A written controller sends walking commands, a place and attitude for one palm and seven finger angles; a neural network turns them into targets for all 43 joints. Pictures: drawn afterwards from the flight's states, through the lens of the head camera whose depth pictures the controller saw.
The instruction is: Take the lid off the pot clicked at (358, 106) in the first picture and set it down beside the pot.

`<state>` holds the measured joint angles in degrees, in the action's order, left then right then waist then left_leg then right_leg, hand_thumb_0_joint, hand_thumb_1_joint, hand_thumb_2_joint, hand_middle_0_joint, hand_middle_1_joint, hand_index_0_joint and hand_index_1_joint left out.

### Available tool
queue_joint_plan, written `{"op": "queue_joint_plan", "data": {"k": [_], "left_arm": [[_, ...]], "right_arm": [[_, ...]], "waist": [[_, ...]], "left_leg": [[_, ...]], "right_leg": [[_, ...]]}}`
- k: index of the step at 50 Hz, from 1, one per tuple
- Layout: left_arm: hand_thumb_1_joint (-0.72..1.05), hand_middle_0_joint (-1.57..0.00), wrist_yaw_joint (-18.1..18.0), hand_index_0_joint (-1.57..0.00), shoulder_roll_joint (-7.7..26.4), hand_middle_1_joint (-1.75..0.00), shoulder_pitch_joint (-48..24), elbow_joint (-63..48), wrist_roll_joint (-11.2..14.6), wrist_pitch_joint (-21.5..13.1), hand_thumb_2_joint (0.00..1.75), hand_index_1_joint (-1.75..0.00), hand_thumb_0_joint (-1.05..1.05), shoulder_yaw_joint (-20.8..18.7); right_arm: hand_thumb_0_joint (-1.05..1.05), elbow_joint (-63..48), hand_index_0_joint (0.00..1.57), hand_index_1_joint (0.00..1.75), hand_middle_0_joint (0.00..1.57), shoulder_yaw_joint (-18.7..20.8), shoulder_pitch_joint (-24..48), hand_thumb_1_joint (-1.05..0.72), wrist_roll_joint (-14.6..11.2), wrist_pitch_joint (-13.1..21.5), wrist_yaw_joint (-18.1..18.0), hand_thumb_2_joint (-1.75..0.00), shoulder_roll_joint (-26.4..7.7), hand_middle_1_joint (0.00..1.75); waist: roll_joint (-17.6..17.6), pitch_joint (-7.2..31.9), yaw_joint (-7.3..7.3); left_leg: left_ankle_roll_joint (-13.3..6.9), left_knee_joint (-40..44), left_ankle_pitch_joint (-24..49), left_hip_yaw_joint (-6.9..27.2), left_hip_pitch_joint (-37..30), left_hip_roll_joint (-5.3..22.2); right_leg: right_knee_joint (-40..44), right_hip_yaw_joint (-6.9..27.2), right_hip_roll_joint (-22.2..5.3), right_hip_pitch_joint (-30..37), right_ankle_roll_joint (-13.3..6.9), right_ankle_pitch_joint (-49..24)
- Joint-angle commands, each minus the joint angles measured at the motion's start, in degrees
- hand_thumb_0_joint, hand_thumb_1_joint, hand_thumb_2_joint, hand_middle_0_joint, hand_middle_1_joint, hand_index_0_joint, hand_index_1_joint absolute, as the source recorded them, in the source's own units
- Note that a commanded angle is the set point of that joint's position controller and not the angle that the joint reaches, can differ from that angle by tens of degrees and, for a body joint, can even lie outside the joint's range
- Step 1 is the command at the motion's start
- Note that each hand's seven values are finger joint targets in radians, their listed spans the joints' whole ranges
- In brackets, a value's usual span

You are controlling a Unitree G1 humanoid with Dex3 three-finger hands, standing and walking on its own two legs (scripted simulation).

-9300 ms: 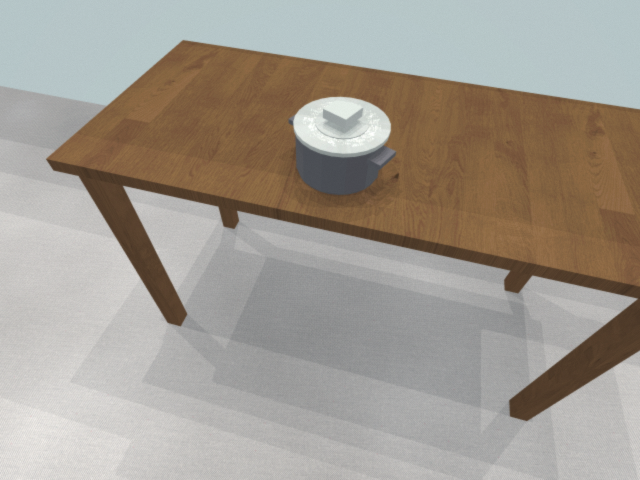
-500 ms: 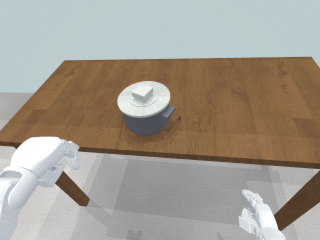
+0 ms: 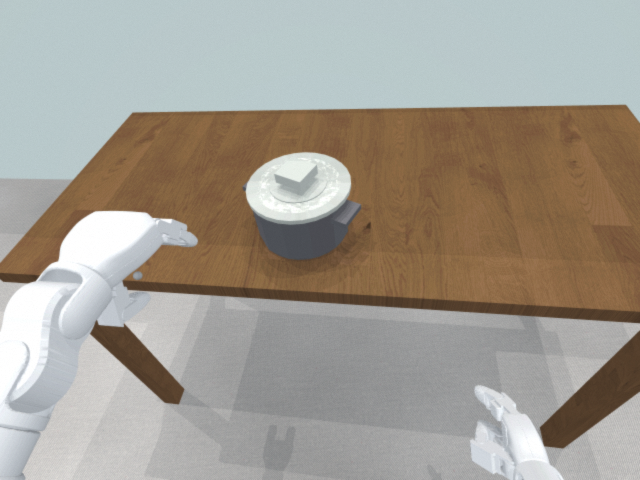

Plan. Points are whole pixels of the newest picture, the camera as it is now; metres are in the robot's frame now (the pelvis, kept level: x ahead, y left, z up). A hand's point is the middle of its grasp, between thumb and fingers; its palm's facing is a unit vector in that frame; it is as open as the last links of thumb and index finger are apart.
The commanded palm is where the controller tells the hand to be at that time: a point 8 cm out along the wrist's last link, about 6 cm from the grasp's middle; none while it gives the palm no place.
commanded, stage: reach forward and open the fingers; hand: left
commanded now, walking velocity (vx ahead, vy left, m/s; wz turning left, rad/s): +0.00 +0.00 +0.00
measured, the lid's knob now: (296, 173) +0.55 +0.10 +0.09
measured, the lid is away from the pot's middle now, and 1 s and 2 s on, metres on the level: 0.00 0.00 0.00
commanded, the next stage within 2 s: move the open hand above the knob in 0.04 s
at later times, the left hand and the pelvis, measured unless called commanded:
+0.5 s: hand (185, 232) +0.35 +0.20 +0.15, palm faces -0.17 -0.06 -0.98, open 10.2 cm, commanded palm +0.33 +0.20 +0.22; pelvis +0.01 -0.02 +0.00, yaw +0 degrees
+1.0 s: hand (224, 192) +0.41 +0.16 +0.17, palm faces -0.16 -0.03 -0.99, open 10.1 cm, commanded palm +0.39 +0.16 +0.22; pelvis +0.02 -0.02 +0.00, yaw +0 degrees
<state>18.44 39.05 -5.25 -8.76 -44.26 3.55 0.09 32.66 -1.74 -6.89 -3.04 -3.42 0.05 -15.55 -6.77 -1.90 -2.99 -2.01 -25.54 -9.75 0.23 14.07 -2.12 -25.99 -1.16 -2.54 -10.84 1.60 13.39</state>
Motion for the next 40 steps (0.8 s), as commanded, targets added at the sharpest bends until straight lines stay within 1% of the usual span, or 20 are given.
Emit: {"op": "queue_joint_plan", "data": {"k": [1, 4, 5, 7, 8, 11, 15, 16, 17, 19, 21, 23, 25, 27, 30, 31, 32, 35, 37, 40], "left_arm": [[-0.33, -0.84, -2.10, -0.84, 16.19, -0.08, -18.56, -5.09, -0.22, 0.84, 1.49, -0.08, 0.00, -12.68], [-0.33, -0.84, -0.47, -0.84, 10.00, -0.08, -18.00, -2.24, 1.30, 2.86, 1.50, -0.08, 0.00, -6.93], [-0.33, -0.84, -0.01, -0.84, 9.01, -0.08, -17.40, -3.13, 1.38, 3.02, 1.50, -0.08, 0.00, -6.66], [-0.33, -0.84, 0.70, -0.84, 10.30, -0.08, -22.66, -8.09, 0.80, 2.47, 1.51, -0.08, 0.00, -5.36], [-0.33, -0.84, 0.56, -0.84, 9.10, -0.08, -24.82, -9.05, 0.73, 2.59, 1.51, -0.08, 0.00, -3.64], [-0.33, -0.84, 0.05, -0.84, 15.73, -0.08, -32.13, -8.01, -1.50, 2.87, 1.51, -0.08, 0.00, -7.94], [-0.33, -0.84, -0.65, -0.84, 20.49, -0.08, -34.81, 0.46, -3.44, 4.41, 1.51, -0.08, 0.00, -12.96], [-0.33, -0.84, 0.26, -0.84, 15.52, -0.08, -33.99, 2.12, -3.03, 4.88, 1.51, -0.08, 0.00, -8.29], [-0.33, -0.84, 0.55, -0.84, 14.22, -0.08, -32.82, 1.40, -2.46, 5.15, 1.51, -0.08, 0.00, -7.55], [-0.33, -0.84, 1.81, -0.84, 6.51, -0.08, -29.54, 1.75, -0.81, 6.02, 1.51, -0.08, 0.00, -1.32], [-0.33, -0.84, 3.31, -0.84, 2.67, -0.08, -28.08, 1.11, 0.15, 6.29, 1.51, -0.08, 0.00, 2.25], [-0.33, -0.84, 3.23, -0.84, 6.65, -0.08, -32.41, 0.48, -1.03, 6.51, 1.51, -0.08, 0.00, 0.18], [-0.33, -0.84, 2.28, -0.84, 15.83, -0.08, -38.78, 0.12, -2.74, 6.12, 1.51, -0.08, 0.00, -6.64], [-0.33, -0.84, 2.19, -0.84, 20.60, -0.08, -45.34, 2.88, -4.42, 6.06, 1.51, -0.08, 0.00, -9.36], [-0.33, -0.84, 2.35, -0.84, 17.26, -0.08, -45.86, 2.52, -2.94, 5.96, 1.51, -0.08, 0.00, -7.87], [-0.33, -0.84, 2.99, -0.84, 13.49, -0.08, -44.77, 3.66, -2.32, 5.99, 1.51, -0.08, 0.00, -4.68], [-0.33, -0.84, 3.37, -0.84, 11.85, -0.08, -39.38, 5.59, -1.45, 6.18, 1.51, -0.08, 0.00, -4.53], [-0.33, -0.84, 5.06, -0.84, 2.72, -0.08, -31.77, 10.26, -0.36, 7.67, 1.51, -0.08, 0.00, 1.90], [-0.33, -0.84, 5.51, -0.84, 5.20, -0.08, -37.19, 7.65, -1.68, 7.81, 1.51, -0.08, 0.00, 2.12], [-0.33, -0.84, 4.27, -0.84, 11.24, -0.08, -48.05, 0.60, -2.73, 7.08, 1.51, -0.08, 0.00, -1.43]], "right_arm": [[0.00, -9.79, 0.20, 0.30, 0.20, 1.90, 8.84, -0.90, 0.25, 2.82, -0.40, -0.90, -5.88, 0.30], [0.00, -10.51, 0.20, 0.30, 0.20, 2.17, 8.85, -0.90, -0.42, 2.20, 0.03, -0.90, -6.44, 0.30], [0.00, -11.53, 0.20, 0.30, 0.20, 2.33, 9.03, -0.90, -0.96, 2.71, 0.49, -0.90, -6.22, 0.30], [0.00, -11.66, 0.20, 0.30, 0.20, 2.31, 9.67, -0.90, -0.71, 2.44, 0.27, -0.90, -6.26, 0.30], [0.00, -11.87, 0.20, 0.30, 0.20, 2.11, 10.13, -0.90, -0.58, 2.73, 0.14, -0.90, -6.04, 0.30], [0.00, -10.41, 0.20, 0.30, 0.20, 1.76, 9.22, -0.90, -0.03, 3.29, -0.45, -0.90, -6.27, 0.30], [0.00, -8.87, 0.20, 0.30, 0.20, 2.07, 7.61, -0.90, -0.25, 2.44, -0.39, -0.90, -6.96, 0.30], [0.00, -9.15, 0.20, 0.30, 0.20, 1.61, 8.35, -0.90, 0.08, 1.88, -0.21, -0.90, -6.23, 0.30], [0.00, -9.51, 0.20, 0.30, 0.20, 1.93, 8.25, -0.90, -0.27, 1.84, 0.08, -0.90, -6.21, 0.30], [0.00, -10.34, 0.20, 0.30, 0.20, 2.01, 9.05, -0.90, -0.60, 1.43, 0.97, -0.90, -6.07, 0.30], [0.00, -11.05, 0.20, 0.30, 0.20, 2.09, 9.20, -0.90, -0.78, 1.22, 1.64, -0.90, -5.99, 0.30], [0.00, -10.85, 0.20, 0.30, 0.20, 2.30, 9.40, -0.90, -0.90, 0.68, 1.20, -0.90, -6.87, 0.30], [0.00, -10.48, 0.20, 0.30, 0.20, 2.13, 9.09, -0.90, -0.82, 1.00, 0.54, -0.90, -7.39, 0.30], [0.00, -9.36, 0.20, 0.30, 0.20, 1.75, 8.55, -0.90, -0.48, 0.86, -0.35, -0.90, -6.98, 0.30], [0.00, -9.69, 0.20, 0.30, 0.20, 2.15, 8.03, -0.90, -0.68, 1.54, 0.02, -0.90, -6.39, 0.30], [0.00, -9.53, 0.20, 0.30, 0.20, 2.00, 7.95, -0.90, -0.51, 1.45, 0.27, -0.90, -5.82, 0.30], [0.00, -9.82, 0.20, 0.30, 0.20, 2.38, 7.42, -0.90, -0.65, 1.51, 0.63, -0.90, -5.90, 0.30], [0.00, -10.37, 0.20, 0.30, 0.20, 2.97, 7.39, -0.90, -1.44, 0.76, 1.97, -0.90, -6.62, 0.30], [0.00, -10.33, 0.20, 0.30, 0.20, 2.78, 7.95, -0.90, -1.65, -0.40, 1.96, -0.90, -7.08, 0.30], [0.00, -10.62, 0.20, 0.30, 0.20, 2.72, 9.25, -0.90, -1.30, -0.17, 1.40, -0.90, -7.20, 0.30]], "waist": [[1.22, 14.33, -0.48], [3.58, 10.44, 0.31], [4.42, 10.70, 0.49], [2.66, 13.05, 0.51], [1.90, 13.59, 0.86], [1.17, 17.18, 0.70], [3.22, 16.51, 0.04], [2.34, 17.58, 0.00], [2.93, 18.11, -0.23], [3.52, 16.76, 0.68], [5.52, 16.45, 1.43], [7.17, 14.82, 1.81], [6.94, 16.26, 1.57], [5.04, 18.97, 1.03], [2.08, 22.75, 1.02], [2.88, 23.26, 1.14], [3.92, 22.77, 0.66], [8.09, 17.40, 2.32], [9.05, 15.66, 2.44], [7.15, 19.19, 2.69]], "left_leg": [[0.05, 4.73, 3.05, 2.83, -7.83, 0.62], [0.21, 5.04, 0.95, 2.41, -6.46, 0.70], [0.02, 3.73, 1.60, 2.28, -6.88, 0.56], [-0.09, 4.58, 0.86, 2.22, -8.01, 0.58], [-0.13, 4.62, 0.33, 2.65, -8.44, 0.40], [-0.23, 3.87, 2.87, 2.91, -9.57, 0.23], [-0.12, 2.35, 6.25, 2.55, -7.93, -0.12], [-0.25, 2.77, 7.09, 1.84, -7.78, -0.56], [-0.30, 2.24, 8.59, 1.61, -8.36, -0.59], [-0.20, 1.72, 8.67, 1.05, -8.24, -0.75], [-0.50, 1.31, 7.74, 0.56, -8.06, -0.75], [-0.73, 1.48, 5.64, 0.29, -6.93, -0.81], [-1.00, 0.52, 5.06, 0.56, -6.83, -0.98], [-1.09, 0.93, 7.19, 0.90, -7.00, -1.32], [-1.28, -0.72, 12.41, 1.32, -9.74, -1.58], [-1.24, -0.44, 13.80, 1.02, -9.91, -1.73], [-1.25, -0.67, 14.22, 0.89, -9.51, -1.72], [-1.33, -2.06, 13.24, -0.08, -7.54, -1.61], [-1.17, -0.58, 9.64, -0.90, -6.15, -1.41], [-1.61, -1.37, 10.79, 0.48, -8.44, -1.58]], "right_leg": [[3.65, -2.27, 3.62, -0.52, -2.98, -1.29], [4.00, -2.66, 3.46, -2.93, -2.49, -0.91], [3.41, -2.35, 3.83, -3.20, -2.81, -1.55], [3.67, -2.23, 3.35, -2.18, -2.58, -0.93], [3.55, -2.15, 3.44, -2.41, -2.56, -0.76], [2.99, -2.05, 3.74, -0.74, -3.01, -1.92], [2.07, -1.48, 3.75, 0.19, -3.68, -4.77], [2.11, -1.84, 3.39, 0.82, -3.46, -5.80], [1.86, -1.68, 2.95, 1.17, -3.39, -7.72], [1.83, -1.86, 2.91, -0.31, -2.99, -9.15], [2.14, -2.21, 3.09, -0.94, -2.74, -9.07], [2.58, -1.75, 3.01, -1.41, -2.51, -8.04], [2.01, -0.77, 3.03, -0.32, -2.82, -7.63], [1.53, -0.58, 2.57, 2.05, -2.76, -9.42], [0.13, -0.40, 2.73, 3.40, -3.18, -14.96], [-0.06, -0.86, 2.62, 3.81, -2.91, -16.46], [-0.16, -0.90, 2.47, 3.72, -2.84, -17.34], [0.08, -1.46, 2.74, 0.02, -2.63, -18.81], [1.14, -1.40, 2.56, -0.46, -2.26, -15.80], [0.00, -0.80, 2.65, 0.93, -2.79, -16.40]]}}
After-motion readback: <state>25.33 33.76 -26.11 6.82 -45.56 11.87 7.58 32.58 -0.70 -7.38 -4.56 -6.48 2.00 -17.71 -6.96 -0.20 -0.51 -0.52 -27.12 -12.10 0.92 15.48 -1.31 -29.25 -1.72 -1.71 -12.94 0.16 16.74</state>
